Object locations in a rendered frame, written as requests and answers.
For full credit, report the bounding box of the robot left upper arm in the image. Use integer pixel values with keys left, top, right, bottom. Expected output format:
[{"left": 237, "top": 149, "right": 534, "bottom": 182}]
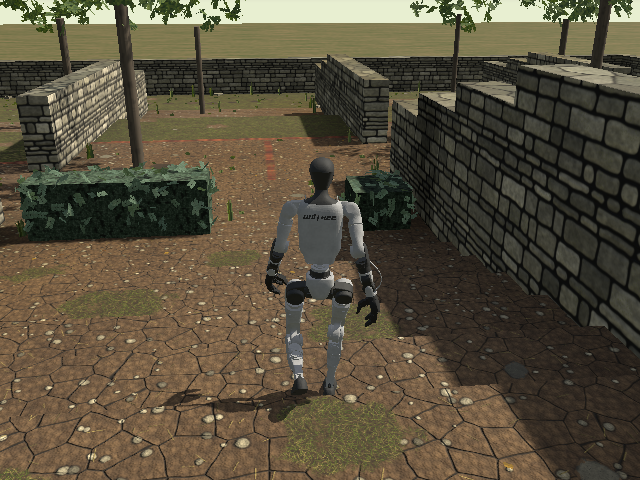
[{"left": 273, "top": 200, "right": 301, "bottom": 253}]

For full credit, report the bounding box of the left robot hand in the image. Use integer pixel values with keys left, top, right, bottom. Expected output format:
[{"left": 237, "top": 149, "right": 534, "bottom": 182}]
[{"left": 265, "top": 273, "right": 288, "bottom": 295}]

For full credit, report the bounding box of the left robot thigh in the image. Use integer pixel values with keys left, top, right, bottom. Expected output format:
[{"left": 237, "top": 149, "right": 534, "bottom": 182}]
[{"left": 285, "top": 279, "right": 306, "bottom": 346}]

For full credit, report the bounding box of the right robot hand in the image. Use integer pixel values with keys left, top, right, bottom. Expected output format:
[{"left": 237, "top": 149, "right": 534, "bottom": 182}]
[{"left": 356, "top": 295, "right": 380, "bottom": 327}]

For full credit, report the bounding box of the robot right foot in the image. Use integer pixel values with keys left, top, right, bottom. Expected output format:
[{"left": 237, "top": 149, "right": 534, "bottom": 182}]
[{"left": 323, "top": 377, "right": 337, "bottom": 396}]

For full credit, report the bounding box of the robot right upper arm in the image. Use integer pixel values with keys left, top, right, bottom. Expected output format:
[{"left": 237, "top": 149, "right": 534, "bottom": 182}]
[{"left": 342, "top": 201, "right": 365, "bottom": 259}]

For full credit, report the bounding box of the right robot forearm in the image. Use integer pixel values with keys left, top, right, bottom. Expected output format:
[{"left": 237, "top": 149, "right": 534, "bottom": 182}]
[{"left": 355, "top": 243, "right": 377, "bottom": 297}]

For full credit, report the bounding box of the left robot forearm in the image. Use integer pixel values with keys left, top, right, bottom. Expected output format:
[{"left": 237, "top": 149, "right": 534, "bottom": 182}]
[{"left": 266, "top": 238, "right": 284, "bottom": 276}]

